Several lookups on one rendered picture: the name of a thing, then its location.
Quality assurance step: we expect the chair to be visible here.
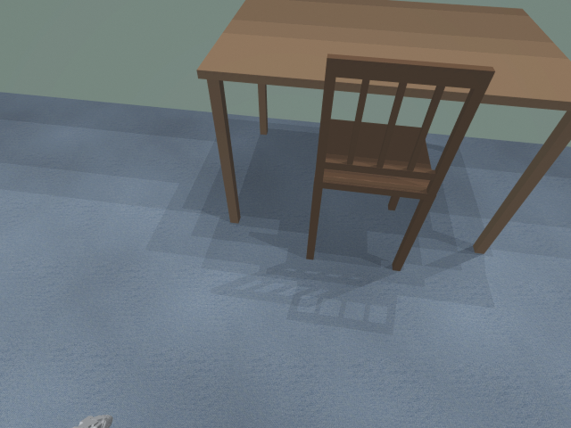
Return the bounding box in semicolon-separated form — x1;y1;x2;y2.
306;53;495;271

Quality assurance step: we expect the table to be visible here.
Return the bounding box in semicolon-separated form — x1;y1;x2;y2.
197;0;571;254

